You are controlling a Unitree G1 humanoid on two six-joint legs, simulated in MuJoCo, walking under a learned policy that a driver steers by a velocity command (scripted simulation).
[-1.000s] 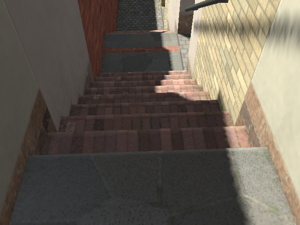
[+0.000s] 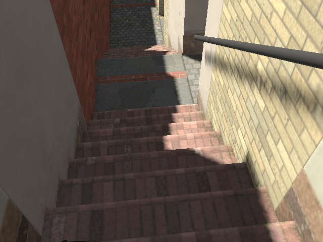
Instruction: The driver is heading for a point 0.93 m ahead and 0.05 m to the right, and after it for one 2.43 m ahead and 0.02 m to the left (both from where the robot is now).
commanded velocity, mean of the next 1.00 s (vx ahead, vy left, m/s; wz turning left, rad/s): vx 1.00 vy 0.00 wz -0.17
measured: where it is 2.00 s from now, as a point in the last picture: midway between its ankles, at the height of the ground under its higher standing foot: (159, 136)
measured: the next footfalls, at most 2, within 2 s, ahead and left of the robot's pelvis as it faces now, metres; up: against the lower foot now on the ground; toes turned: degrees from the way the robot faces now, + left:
right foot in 0.10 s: +0.25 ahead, -0.08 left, +0.00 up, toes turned -5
left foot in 0.46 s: +0.45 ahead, +0.10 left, -0.17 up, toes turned +1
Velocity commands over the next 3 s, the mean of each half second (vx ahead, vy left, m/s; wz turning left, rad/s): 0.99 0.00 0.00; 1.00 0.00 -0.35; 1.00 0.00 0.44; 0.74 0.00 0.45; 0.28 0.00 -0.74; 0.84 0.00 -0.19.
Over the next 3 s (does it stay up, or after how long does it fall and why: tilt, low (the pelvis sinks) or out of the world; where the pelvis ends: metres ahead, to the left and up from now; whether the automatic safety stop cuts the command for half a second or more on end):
stays up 2.14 -0.04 -1.22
